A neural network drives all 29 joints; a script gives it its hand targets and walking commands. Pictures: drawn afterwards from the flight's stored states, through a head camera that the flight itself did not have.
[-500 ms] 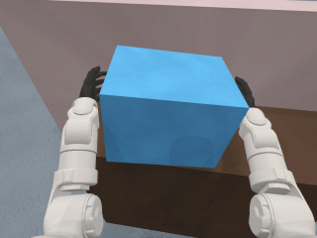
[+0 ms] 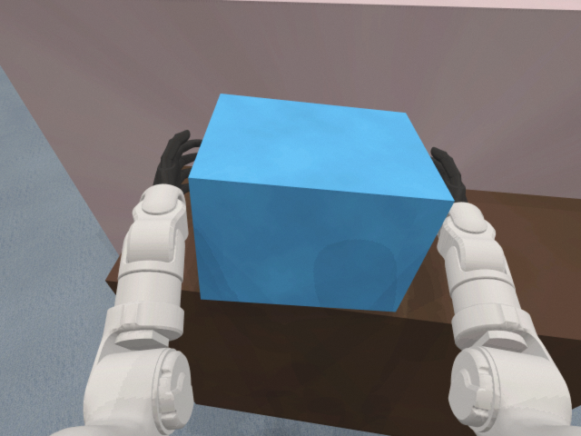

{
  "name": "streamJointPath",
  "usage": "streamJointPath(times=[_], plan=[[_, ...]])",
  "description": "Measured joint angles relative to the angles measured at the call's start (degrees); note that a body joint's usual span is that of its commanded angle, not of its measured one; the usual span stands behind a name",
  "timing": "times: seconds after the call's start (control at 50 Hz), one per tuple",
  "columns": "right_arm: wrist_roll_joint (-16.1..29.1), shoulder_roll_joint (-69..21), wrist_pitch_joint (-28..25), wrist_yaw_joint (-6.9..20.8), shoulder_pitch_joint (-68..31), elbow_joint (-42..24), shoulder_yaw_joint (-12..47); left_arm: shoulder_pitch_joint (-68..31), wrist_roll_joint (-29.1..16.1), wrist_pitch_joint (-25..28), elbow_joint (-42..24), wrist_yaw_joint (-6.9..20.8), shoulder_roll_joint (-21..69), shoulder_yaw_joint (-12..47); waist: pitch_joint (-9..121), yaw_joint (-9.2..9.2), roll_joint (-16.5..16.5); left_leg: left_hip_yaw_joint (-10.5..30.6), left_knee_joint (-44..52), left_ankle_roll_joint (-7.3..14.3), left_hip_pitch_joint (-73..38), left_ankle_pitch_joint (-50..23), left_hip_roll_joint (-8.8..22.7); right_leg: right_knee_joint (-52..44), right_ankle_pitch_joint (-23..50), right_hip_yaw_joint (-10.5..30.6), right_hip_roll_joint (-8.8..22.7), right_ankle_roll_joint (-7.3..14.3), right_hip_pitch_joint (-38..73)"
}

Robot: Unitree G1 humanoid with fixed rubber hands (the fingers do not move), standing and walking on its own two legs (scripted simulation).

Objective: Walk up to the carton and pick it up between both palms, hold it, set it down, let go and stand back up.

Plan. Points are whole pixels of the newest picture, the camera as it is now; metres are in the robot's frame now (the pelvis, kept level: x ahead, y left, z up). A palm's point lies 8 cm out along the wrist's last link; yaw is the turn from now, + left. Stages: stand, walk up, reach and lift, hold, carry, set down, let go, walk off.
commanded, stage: set down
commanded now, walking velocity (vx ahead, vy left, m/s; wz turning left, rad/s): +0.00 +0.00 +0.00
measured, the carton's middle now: (307, 202) +0.43 -0.04 +0.10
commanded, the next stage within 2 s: none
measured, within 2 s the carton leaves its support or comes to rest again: rests again in 1.68 s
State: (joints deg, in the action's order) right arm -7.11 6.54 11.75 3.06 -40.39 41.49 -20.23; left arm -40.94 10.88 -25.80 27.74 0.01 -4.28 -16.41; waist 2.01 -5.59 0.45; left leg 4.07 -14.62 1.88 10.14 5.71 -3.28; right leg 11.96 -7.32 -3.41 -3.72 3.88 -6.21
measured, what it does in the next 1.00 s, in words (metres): stands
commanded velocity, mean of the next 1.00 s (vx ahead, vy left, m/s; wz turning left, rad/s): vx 0.00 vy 0.00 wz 0.00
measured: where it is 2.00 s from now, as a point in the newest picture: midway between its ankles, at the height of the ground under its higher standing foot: outside the picture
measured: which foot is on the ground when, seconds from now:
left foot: down 0.00-1.00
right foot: down 0.00-1.00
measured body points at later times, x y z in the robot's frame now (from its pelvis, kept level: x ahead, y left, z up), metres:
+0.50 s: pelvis +0.00 -0.01 +0.00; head +0.01 -0.01 +0.45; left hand +0.44 +0.13 +0.14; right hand +0.40 -0.25 +0.12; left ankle +0.02 +0.10 -0.75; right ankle -0.01 -0.07 -0.75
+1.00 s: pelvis +0.00 -0.01 +0.00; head +0.02 -0.01 +0.45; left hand +0.44 +0.14 +0.12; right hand +0.40 -0.24 +0.12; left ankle +0.02 +0.10 -0.75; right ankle -0.01 -0.07 -0.75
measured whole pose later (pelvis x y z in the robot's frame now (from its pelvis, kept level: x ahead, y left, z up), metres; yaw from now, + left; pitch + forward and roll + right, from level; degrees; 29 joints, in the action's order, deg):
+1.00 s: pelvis +0.00 -0.01 +0.00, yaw +1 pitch +4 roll +0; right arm -18.5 1.9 6.5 5.4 -43.7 42.5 -31.5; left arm -43.1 12.5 -11.0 41.2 1.4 -4.1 -21.3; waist 2.2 -6.3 0.2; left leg 5.3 -11.8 1.1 12.5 3.3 -3.5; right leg 12.4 -7.1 -4.9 -3.3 4.4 -9.7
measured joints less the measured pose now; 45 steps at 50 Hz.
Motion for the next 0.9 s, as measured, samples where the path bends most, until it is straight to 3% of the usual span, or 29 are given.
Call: streamJointPath(times=[0.12,0.32,0.46,0.62,0.9], plan=[[-1.31,-0.49,-1.78,-0.17,1.23,-0.86,-0.73,-0.35,-0.29,2.82,1.93,0.22,0.3,-0.42,0.69,-0.2,0.03,0.16,1.24,-0.08,0.49,-0.87,-0.06,-0.05,0.18,-0.14,0.1,0.08,-1.0],[-5.54,-1.1,-2.8,0.84,-3.22,3.67,-5.44,-3.87,-0.03,6.38,9.12,0.46,-0.52,-2.19,0.68,0.01,0.03,0.03,1.64,-0.38,1.93,-1.58,0.03,0.86,0.2,-0.22,0.12,0.26,-3.06],[-7.3,-1.41,-3.79,1.37,-3.73,3.92,-7.27,-3.87,-0.23,8.34,10.44,-0.18,-0.47,-1.75,1.47,-0.07,0.38,0.45,2.26,-0.57,2.87,-2.06,0.09,0.08,0.6,-0.65,0.07,0.37,-3.81],[-7.84,-2.85,-3.82,0.66,-2.98,2.24,-7.38,-3.48,0.86,10.82,11.9,1.58,-0.11,-4.76,0.27,-0.38,-0.12,0.68,2.77,-0.63,1.32,-1.97,0.04,0.23,0.16,-0.82,0.12,0.4,-2.51],[-10.75,-4.38,-5.47,1.96,-3.09,1.61,-10.71,-2.49,1.23,13.95,13.17,1.39,0.02,-4.77,0.05,-0.71,-0.34,1.13,2.57,-0.76,1.91,-2.16,-0.14,0.38,0.12,-1.38,0.31,0.46,-2.91]])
